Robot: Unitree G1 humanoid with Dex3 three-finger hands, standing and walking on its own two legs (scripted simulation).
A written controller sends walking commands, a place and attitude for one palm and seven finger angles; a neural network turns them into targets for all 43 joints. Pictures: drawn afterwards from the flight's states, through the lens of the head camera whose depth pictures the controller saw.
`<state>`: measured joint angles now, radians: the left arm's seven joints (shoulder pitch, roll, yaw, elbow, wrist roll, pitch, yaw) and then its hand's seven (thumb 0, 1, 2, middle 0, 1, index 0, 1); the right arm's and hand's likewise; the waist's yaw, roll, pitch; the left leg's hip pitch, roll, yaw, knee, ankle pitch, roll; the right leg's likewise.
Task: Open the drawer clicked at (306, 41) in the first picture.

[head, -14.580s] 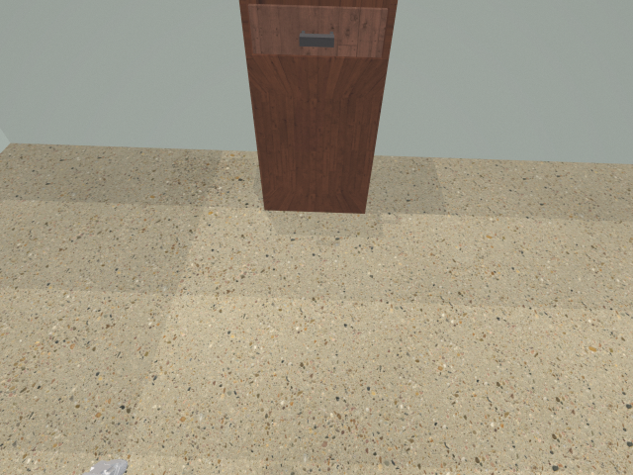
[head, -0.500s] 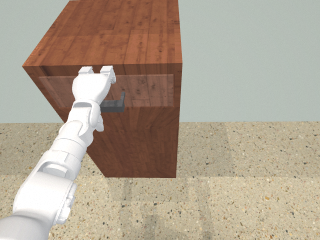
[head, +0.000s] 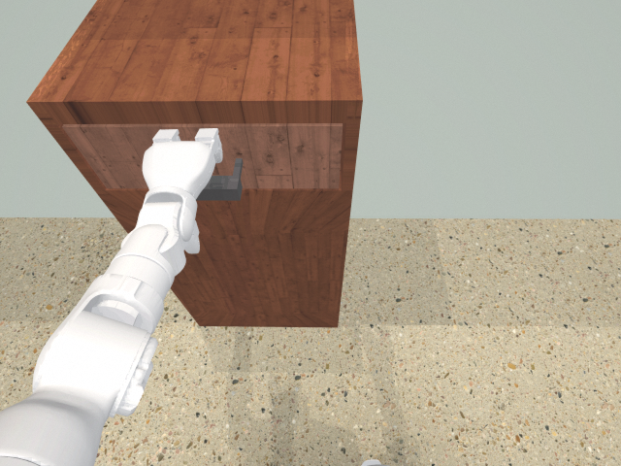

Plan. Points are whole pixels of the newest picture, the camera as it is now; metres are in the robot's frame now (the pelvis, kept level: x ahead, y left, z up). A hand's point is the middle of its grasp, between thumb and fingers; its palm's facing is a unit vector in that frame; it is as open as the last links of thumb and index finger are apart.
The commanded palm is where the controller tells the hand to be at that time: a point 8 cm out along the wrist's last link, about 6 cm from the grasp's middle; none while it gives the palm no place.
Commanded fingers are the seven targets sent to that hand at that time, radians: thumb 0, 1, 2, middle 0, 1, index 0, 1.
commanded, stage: lower the fingers behind the handle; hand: left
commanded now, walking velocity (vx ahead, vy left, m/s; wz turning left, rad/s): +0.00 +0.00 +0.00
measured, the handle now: (208, 176) +0.53 +0.15 +0.03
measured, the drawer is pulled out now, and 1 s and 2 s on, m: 0.00 0.00 0.00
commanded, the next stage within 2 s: lift the fingers back up to retry in 1.08 s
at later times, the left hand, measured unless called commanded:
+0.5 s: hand (203, 201) +0.48 +0.15 +0.03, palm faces -0.04 +0.00 -1.00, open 13.9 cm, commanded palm +0.45 +0.16 +0.08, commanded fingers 0.00 -0.50 0.30 -0.30 -1.20 -0.30 -1.20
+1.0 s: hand (203, 202) +0.48 +0.15 +0.03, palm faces -0.01 +0.00 -1.00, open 14.0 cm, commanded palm +0.45 +0.16 +0.06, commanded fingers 0.00 -0.50 0.30 -0.30 -1.20 -0.30 -1.20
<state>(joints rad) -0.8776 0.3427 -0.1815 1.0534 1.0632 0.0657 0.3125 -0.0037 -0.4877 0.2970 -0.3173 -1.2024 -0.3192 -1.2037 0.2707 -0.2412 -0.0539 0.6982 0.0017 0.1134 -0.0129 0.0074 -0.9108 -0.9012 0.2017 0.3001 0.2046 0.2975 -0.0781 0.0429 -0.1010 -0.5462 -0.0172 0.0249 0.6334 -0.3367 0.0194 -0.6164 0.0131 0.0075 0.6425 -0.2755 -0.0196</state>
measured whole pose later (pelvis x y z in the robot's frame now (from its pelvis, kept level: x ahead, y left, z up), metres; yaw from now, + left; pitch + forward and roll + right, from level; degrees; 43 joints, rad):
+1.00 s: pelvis +0.00 +0.00 -0.01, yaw -1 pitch +17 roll +0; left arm -0.83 0.34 -0.16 1.04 1.09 0.03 0.37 0.00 -0.49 0.30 -0.27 -1.24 -0.28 -1.21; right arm 0.31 -0.24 -0.05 0.68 0.00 0.12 -0.02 0.01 -0.91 -0.90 0.20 0.30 0.21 0.30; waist -0.09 0.04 -0.14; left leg -0.63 0.00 0.03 0.72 -0.38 0.02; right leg -0.70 0.03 0.01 0.72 -0.31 -0.02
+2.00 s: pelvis +0.01 +0.00 +0.01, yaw +0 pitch +10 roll +1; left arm -0.77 0.33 -0.22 0.84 1.04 0.02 0.18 0.00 -0.49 0.30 -0.32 -1.20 -0.32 -1.20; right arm 0.22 -0.25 -0.04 0.65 0.02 0.14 -0.03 0.01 -0.91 -0.90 0.20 0.30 0.20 0.30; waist -0.02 0.05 -0.09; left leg -0.41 -0.02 0.02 0.56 -0.32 0.02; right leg -0.48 0.01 0.00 0.59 -0.28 -0.02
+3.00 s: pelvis +0.00 +0.00 +0.01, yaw +0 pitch +10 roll +1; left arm -0.80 0.33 -0.20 0.90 1.04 0.02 0.21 0.00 -0.49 0.30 -0.32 -1.20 -0.32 -1.20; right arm 0.25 -0.24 -0.04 0.68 0.02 0.11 -0.03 0.01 -0.91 -0.90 0.20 0.30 0.20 0.30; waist -0.05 0.05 -0.09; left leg -0.42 -0.02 0.02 0.56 -0.31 0.01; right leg -0.50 0.01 0.01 0.58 -0.26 -0.02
